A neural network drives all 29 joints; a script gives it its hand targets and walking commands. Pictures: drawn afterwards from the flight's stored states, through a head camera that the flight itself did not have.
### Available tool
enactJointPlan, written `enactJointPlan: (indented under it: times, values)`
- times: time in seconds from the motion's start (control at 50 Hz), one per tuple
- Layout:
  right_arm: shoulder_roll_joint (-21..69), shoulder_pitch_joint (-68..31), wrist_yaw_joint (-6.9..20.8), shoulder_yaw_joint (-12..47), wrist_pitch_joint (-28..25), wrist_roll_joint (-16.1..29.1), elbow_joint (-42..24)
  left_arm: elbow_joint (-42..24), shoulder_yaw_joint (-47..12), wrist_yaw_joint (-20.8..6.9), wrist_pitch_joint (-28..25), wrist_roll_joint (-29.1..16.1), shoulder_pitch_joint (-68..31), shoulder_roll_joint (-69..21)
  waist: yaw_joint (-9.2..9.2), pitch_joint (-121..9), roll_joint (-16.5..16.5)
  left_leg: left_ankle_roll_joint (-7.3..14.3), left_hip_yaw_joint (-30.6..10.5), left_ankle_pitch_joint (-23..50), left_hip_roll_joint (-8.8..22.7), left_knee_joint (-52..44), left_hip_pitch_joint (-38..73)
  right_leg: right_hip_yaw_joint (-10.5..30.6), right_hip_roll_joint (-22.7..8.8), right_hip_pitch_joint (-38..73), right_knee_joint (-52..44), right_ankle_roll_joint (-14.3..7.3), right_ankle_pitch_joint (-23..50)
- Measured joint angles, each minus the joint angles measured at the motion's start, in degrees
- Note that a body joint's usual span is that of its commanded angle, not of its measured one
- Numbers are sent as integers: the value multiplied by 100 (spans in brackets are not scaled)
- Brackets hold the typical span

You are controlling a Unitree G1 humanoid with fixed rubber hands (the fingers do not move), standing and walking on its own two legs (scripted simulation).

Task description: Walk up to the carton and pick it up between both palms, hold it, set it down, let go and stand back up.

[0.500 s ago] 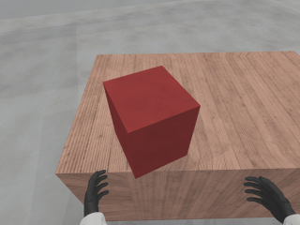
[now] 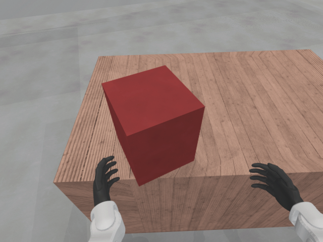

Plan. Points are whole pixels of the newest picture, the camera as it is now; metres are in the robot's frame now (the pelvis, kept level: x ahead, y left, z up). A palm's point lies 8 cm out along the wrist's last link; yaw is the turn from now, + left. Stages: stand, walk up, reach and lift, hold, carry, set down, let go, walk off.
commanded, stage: reach and lift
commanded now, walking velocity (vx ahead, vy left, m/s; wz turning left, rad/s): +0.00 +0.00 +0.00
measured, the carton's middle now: (152, 125) +0.43 +0.08 +0.03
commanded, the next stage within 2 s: none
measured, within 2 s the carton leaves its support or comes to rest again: neither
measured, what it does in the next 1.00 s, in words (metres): stands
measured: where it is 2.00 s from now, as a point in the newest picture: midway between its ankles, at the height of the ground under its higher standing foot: outside the picture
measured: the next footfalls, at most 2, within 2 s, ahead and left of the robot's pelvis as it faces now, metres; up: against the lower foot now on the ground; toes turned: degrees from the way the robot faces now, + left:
none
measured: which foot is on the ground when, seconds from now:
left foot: down 0.00-1.00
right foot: down 0.00-1.00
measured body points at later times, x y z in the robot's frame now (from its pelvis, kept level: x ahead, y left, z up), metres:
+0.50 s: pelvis +0.00 +0.02 +0.01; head +0.01 +0.03 +0.46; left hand +0.26 +0.20 +0.09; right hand +0.32 -0.22 +0.05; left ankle +0.00 +0.17 -0.74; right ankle +0.02 -0.07 -0.74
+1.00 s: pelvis -0.02 +0.00 +0.01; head +0.01 +0.00 +0.46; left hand +0.29 +0.21 +0.13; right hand +0.39 -0.19 +0.11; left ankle +0.00 +0.17 -0.74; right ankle +0.02 -0.07 -0.74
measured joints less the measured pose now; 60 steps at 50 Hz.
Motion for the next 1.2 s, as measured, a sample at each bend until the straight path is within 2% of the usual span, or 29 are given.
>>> enactJointPlan:
  times: [0.2,0.34,0.46,0.62,0.76,0.9,1.1,1.2]
  values:
    - [-52,-536,-174,62,406,45,-25,-126,265,-87,384,74,-361,-76,41,71,46,9,-60,79,-11,-215,141,88,55,169,-312,25,155]
    - [-74,-761,-294,78,686,84,-316,-413,371,-68,717,-39,-545,-52,42,118,76,-35,-54,108,-30,-302,175,150,53,242,-505,87,250]
    - [-112,-1160,-263,63,948,165,-192,-714,379,-39,1147,-21,-845,-60,60,182,112,-10,-21,139,-35,-391,287,206,53,424,-769,134,388]
    - [-265,-1673,-376,19,1480,236,-217,-966,444,-12,1885,-36,-1388,-45,132,227,135,6,20,181,1,-443,327,266,95,523,-998,150,549]
    - [-288,-2213,-492,46,2009,189,-196,-967,687,25,2530,-199,-1923,29,206,207,131,-41,-14,267,38,-479,235,243,136,435,-1038,102,638]
    - [-123,-2950,-599,97,2469,95,26,-626,1018,-1,3005,-319,-2589,186,273,186,140,-113,-81,377,57,-523,91,187,160,238,-938,34,657]
    - [-18,-3742,-843,220,2914,-27,98,-94,1293,-150,3247,-699,-3378,509,472,87,258,-96,-161,437,58,-541,-151,143,181,-46,-835,-18,645]
    - [-38,-3957,-963,220,3031,-15,59,-140,1366,-203,3326,-805,-3515,601,525,67,300,-165,-209,433,60,-543,-222,109,182,-94,-852,-18,631]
